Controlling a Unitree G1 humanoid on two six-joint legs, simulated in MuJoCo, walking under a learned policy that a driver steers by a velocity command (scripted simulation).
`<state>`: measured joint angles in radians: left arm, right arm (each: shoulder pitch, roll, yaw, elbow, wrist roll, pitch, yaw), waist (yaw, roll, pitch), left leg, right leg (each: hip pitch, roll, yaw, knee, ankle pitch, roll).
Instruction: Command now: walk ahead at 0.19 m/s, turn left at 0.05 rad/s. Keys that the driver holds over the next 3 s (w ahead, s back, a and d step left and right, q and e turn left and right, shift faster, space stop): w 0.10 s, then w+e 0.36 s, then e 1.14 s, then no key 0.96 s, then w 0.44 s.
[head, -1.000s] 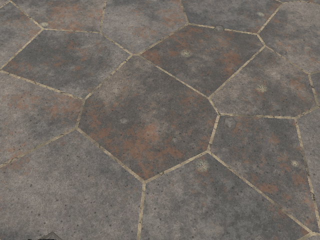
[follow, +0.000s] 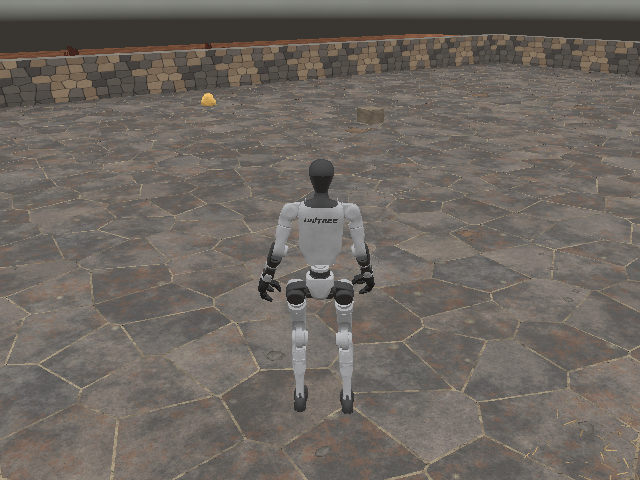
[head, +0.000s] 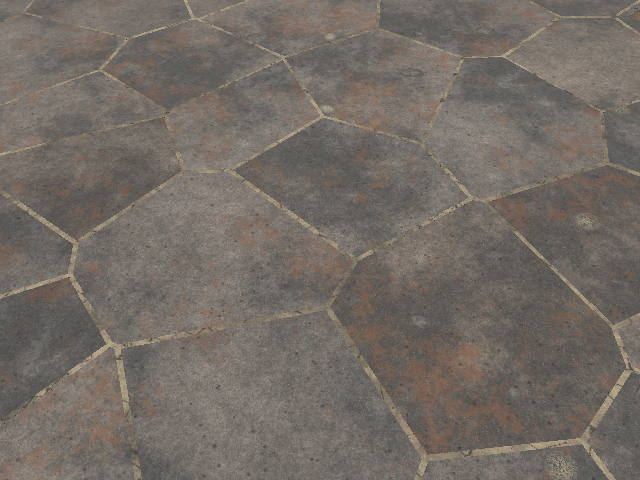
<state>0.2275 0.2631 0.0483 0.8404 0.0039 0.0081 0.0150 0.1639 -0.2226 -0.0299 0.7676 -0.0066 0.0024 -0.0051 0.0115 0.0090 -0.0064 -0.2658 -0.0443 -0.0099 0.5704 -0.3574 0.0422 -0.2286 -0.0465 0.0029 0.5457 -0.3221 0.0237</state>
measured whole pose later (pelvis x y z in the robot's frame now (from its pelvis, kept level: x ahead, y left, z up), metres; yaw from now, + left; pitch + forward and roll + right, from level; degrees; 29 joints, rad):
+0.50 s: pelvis +0.16 -0.02 -0.01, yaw -10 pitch +2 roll +1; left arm 0.05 0.26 0.04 0.70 -0.03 -0.05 -0.06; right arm 0.42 -0.24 -0.06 0.89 0.00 -0.08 -0.02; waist -0.10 -0.03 0.04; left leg 0.14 0.00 0.19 0.21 -0.38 -0.01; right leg -0.67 -0.06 -0.03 0.66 -0.03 -0.04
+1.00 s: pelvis +0.32 -0.08 +0.00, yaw -28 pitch +4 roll +1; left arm 0.20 0.31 0.07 0.66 -0.01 0.03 0.03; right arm 0.13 -0.30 -0.05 0.68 -0.01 -0.02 -0.05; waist 0.03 0.02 0.02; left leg -0.58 0.01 -0.15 0.78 -0.24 -0.10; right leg -0.36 0.16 0.17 0.50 -0.18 -0.08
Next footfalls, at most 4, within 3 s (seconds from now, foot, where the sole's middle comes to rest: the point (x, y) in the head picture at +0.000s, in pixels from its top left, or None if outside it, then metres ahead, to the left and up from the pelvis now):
0.58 right None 0.36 -0.17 -0.77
1.10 left None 0.50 0.00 -0.77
1.48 right None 0.31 -0.20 -0.77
1.92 left None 0.49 -0.06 -0.77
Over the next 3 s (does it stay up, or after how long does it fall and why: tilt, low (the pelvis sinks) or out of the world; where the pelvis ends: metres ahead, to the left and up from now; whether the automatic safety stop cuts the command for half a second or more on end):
stays up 0.40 -0.20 0.01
